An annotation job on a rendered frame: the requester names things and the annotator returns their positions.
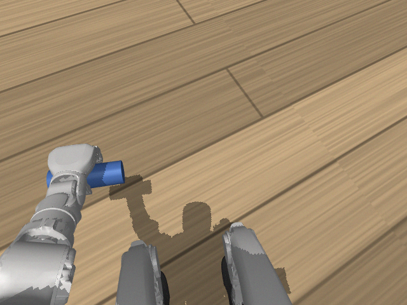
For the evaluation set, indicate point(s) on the left robot arm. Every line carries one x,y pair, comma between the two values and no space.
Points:
38,267

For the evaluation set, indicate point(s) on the left robot hand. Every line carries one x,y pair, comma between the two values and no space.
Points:
79,158

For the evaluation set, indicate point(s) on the right robot foot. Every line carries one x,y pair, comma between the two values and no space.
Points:
226,281

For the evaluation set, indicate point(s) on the can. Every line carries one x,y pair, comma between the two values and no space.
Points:
103,174

